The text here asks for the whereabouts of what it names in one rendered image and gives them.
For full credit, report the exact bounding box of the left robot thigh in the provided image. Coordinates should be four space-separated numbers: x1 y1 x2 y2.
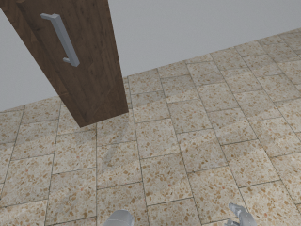
103 210 135 226

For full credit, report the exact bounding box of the handle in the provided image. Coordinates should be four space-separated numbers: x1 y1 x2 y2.
40 13 80 67

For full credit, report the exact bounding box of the cupboard door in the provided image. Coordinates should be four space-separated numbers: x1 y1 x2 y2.
15 0 119 123

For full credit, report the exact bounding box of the robot right hand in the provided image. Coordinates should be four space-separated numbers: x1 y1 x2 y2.
224 202 258 226

